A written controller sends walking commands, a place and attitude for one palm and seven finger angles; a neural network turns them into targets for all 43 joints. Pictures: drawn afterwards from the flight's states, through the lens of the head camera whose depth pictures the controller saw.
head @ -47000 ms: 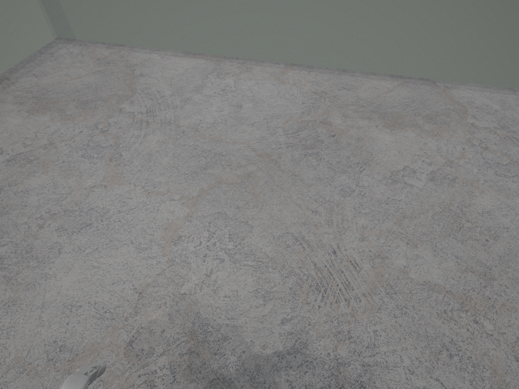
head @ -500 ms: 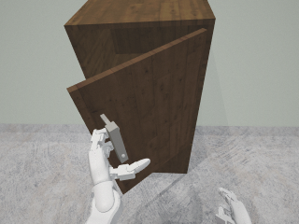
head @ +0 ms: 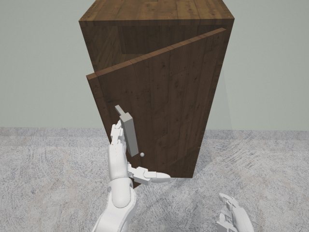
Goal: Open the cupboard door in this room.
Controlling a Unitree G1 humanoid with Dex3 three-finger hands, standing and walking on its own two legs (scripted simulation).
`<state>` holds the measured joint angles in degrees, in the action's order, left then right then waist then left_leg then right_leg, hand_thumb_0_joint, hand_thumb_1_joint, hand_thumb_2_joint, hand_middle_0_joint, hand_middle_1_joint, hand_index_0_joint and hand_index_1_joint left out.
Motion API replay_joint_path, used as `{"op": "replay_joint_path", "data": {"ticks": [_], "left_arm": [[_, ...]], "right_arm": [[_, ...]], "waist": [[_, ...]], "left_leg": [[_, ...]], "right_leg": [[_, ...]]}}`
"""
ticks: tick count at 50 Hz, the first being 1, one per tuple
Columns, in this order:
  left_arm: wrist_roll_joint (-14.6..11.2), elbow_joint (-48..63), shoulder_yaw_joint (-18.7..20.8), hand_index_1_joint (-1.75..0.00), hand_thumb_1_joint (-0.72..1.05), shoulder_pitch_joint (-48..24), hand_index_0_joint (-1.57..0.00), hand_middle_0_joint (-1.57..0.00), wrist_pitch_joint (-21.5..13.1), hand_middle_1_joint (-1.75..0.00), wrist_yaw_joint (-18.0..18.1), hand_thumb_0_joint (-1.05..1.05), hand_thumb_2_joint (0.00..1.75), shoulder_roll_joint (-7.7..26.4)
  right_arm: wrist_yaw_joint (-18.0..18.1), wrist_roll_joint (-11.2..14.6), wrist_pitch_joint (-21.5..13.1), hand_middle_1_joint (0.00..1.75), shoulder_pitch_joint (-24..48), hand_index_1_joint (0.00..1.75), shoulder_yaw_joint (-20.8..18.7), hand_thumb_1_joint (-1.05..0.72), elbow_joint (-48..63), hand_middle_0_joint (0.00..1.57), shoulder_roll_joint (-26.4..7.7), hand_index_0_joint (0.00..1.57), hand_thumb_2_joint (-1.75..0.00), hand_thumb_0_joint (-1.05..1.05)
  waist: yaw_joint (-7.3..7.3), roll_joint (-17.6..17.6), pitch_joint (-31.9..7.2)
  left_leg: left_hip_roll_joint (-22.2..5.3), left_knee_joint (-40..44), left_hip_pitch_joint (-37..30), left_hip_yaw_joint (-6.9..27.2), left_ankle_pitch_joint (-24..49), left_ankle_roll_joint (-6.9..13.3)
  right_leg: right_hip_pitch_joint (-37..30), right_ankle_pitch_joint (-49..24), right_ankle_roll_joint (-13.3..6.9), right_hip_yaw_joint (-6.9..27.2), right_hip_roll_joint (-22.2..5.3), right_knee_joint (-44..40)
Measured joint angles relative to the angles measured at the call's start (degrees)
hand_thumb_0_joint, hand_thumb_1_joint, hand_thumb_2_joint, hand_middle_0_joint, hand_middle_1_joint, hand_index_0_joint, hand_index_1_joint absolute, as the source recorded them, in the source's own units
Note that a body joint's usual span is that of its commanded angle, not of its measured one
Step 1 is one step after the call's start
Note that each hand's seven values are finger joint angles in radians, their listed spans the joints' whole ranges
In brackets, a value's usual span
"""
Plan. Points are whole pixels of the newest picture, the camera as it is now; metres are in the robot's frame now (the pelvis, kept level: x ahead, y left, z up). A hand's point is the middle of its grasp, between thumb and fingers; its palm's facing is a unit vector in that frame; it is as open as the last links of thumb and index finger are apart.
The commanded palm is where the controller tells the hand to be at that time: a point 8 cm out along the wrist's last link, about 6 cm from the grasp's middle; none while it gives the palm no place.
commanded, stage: slide the hand sideways off the handle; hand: left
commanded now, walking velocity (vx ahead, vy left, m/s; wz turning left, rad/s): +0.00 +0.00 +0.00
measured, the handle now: (126, 131) +0.35 +0.09 +0.09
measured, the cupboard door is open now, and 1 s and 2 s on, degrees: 36 42 42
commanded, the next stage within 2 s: draw the hand back to the body in 1.14 s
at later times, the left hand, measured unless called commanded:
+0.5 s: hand (133, 174) +0.23 +0.06 +0.09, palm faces -0.09 -1.00 +0.03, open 16.3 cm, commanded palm +0.21 +0.12 +0.08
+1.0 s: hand (107, 193) +0.19 +0.11 +0.08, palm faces +0.02 -1.00 -0.01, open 16.3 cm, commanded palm +0.15 +0.17 +0.08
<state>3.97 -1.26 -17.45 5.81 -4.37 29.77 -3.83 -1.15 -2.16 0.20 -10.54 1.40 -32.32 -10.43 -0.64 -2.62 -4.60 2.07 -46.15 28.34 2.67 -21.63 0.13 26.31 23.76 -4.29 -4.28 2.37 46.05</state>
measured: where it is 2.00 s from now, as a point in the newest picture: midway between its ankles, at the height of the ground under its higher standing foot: outside the picture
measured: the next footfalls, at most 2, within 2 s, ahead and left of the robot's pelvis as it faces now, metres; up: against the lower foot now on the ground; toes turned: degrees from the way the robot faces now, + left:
none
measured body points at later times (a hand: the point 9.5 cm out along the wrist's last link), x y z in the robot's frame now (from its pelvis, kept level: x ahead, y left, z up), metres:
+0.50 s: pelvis +0.00 +0.04 +0.00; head +0.00 +0.03 +0.45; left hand +0.23 +0.11 +0.09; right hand +0.17 -0.17 -0.08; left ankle +0.02 +0.12 -0.70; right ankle +0.00 -0.07 -0.70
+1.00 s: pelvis +0.01 +0.02 -0.01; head +0.02 +0.00 +0.44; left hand +0.19 +0.16 +0.09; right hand +0.19 -0.20 -0.08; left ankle +0.02 +0.12 -0.70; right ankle +0.00 -0.07 -0.70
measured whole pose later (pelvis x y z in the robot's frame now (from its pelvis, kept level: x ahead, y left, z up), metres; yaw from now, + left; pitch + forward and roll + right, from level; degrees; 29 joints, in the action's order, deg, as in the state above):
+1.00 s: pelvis +0.01 +0.02 -0.01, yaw -2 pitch +6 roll +0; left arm -3.7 23.8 -10.8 37.4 -11.8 4.0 6.5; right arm -0.6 -0.1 -2.0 -15.7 2.4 -23.0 -12.5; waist 1.0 -2.7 -5.9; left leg 1.7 -52.3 32.2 0.9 -25.9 1.4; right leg 30.2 27.0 -3.1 -2.7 2.7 51.4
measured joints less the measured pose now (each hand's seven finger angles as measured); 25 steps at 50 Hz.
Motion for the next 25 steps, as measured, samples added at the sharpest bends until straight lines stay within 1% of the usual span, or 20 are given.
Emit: {"op": "replay_joint_path", "data": {"ticks": [2, 4, 5, 6, 8, 10, 12, 14, 17, 19, 25], "left_arm": [[-0.67, 0.71, 0.51, -0.37, -0.5, 1.0, -0.13, -0.16, -1.77, -0.38, -7.03, -0.02, 0.3, 1.56], [-1.97, 1.47, 0.23, -0.34, -0.5, 1.95, -0.09, -0.14, -3.28, -0.35, -14.27, -0.02, 0.3, 4.09], [-2.77, 1.82, -0.11, -0.33, -0.5, 2.4, -0.08, -0.13, -3.9, -0.34, -17.15, -0.02, 0.3, 5.16], [-3.67, 2.12, -0.53, -0.32, -0.5, 2.84, -0.07, -0.13, -4.43, -0.34, -19.32, -0.02, 0.3, 5.87], [-5.66, 2.78, -1.28, -0.31, -0.5, 3.87, -0.08, -0.12, -5.16, -0.32, -21.69, -0.02, 0.3, 6.0], [-6.97, 3.54, -1.95, -0.3, -0.5, 4.91, -0.09, -0.11, -5.28, -0.31, -21.81, -0.02, 0.3, 4.93], [-6.74, 4.43, -2.57, -0.3, -0.5, 5.79, -0.1, -0.12, -5.03, -0.31, -20.62, -0.02, 0.3, 3.71], [-5.12, 5.3, -3.09, -0.3, -0.5, 6.38, -0.11, -0.12, -4.7, -0.31, -18.8, -0.02, 0.3, 2.94], [-1.95, 6.12, -3.41, -0.3, -0.5, 6.56, -0.13, -0.13, -4.08, -0.3, -16.33, -0.02, 0.3, 2.81], [-0.97, 6.9, -3.54, -0.3, -0.5, 6.99, -0.14, -0.14, -3.56, -0.31, -15.77, -0.02, 0.3, 3.07], [-2.01, 11.2, -3.35, -0.31, -0.5, 11.4, -0.15, -0.16, -2.38, -0.31, -16.77, -0.02, 0.3, 4.03]], "right_arm": [[-0.09, 0.55, 0.04, 0.3, -1.09, 0.3, 0.19, -0.91, 1.16, 0.2, -0.29, 0.2, -0.9, 0.02], [0.15, 1.1, -0.06, 0.3, -2.16, 0.3, 0.34, -0.91, 2.02, 0.21, -0.77, 0.2, -0.9, 0.02], [0.31, 1.41, -0.24, 0.3, -2.59, 0.3, 0.4, -0.91, 2.34, 0.21, -1.02, 0.2, -0.9, 0.02], [0.46, 1.74, -0.5, 0.3, -2.93, 0.3, 0.45, -0.91, 2.62, 0.21, -1.25, 0.2, -0.9, 0.02], [0.71, 2.29, -1.09, 0.3, -3.23, 0.3, 0.64, -0.91, 2.96, 0.21, -1.55, 0.2, -0.9, 0.02], [0.81, 2.58, -1.61, 0.3, -3.27, 0.3, 0.82, -0.91, 3.22, 0.21, -1.54, 0.2, -0.9, 0.02], [0.65, 2.53, -1.87, 0.3, -3.3, 0.3, 0.95, -0.91, 3.6, 0.21, -1.3, 0.2, -0.9, 0.02], [0.26, 2.26, -1.76, 0.3, -3.32, 0.3, 1.1, -0.91, 4.19, 0.2, -1.0, 0.2, -0.9, 0.02], [-0.42, 1.91, -1.11, 0.3, -3.21, 0.3, 1.25, -0.91, 5.02, 0.2, -0.63, 0.2, -0.9, 0.02], [-0.77, 1.85, -0.5, 0.3, -3.1, 0.3, 1.3, -0.91, 5.5, 0.2, -0.46, 0.2, -0.9, 0.02], [-0.63, 2.07, 0.87, 0.3, -3.2, 0.3, 1.68, -0.91, 6.57, 0.21, -0.2, 0.2, -0.9, 0.02]], "waist": [[0.62, 0.27, 0.33], [1.16, 0.14, 0.52], [1.26, -0.07, 0.6], [1.28, -0.34, 0.71], [1.09, -0.74, 0.94], [0.81, -0.78, 1.1], [0.64, -0.44, 1.09], [0.51, 0.0, 0.92], [0.43, 0.48, 0.77], [0.44, 0.51, 0.74], [0.71, 0.46, 0.47]], "left_leg": [[0.35, -0.11, 0.05, -0.43, 0.05, 0.45], [0.58, -0.34, 0.08, -0.71, 0.02, 0.86], [0.65, -0.52, 0.08, -0.81, -0.05, 1.05], [0.68, -0.7, 0.03, -0.9, -0.14, 1.24], [0.71, -1.01, -0.08, -1.2, -0.33, 1.59], [0.72, -1.17, -0.13, -1.64, -0.45, 1.91], [0.76, -1.22, -0.1, -2.18, -0.51, 2.2], [0.81, -1.42, 0.17, -2.66, -0.61, 2.44], [0.85, -2.05, 0.7, -3.11, -0.91, 2.69], [0.79, -2.46, 0.93, -3.27, -1.16, 2.81], [0.57, -2.57, 0.44, -3.47, -1.67, 2.97]], "right_leg": [[0.25, 0.09, 0.36, 0.39, -0.38, 0.48], [0.29, 0.11, 0.75, 0.65, -0.62, 0.72], [0.22, 0.1, 0.96, 0.73, -0.69, 0.75], [0.09, 0.07, 1.16, 0.82, -0.73, 0.73], [-0.1, -0.02, 1.57, 1.11, -0.76, 0.67], [-0.12, -0.12, 1.94, 1.55, -0.8, 0.69], [0.1, -0.18, 2.23, 2.08, -0.86, 0.86], [0.56, -0.11, 2.45, 2.53, -0.94, 1.25], [1.23, 0.13, 2.66, 2.94, -0.99, 1.97], [1.44, 0.26, 2.75, 3.09, -0.93, 2.25], [0.86, 0.43, 2.91, 3.31, -0.71, 1.96]]}}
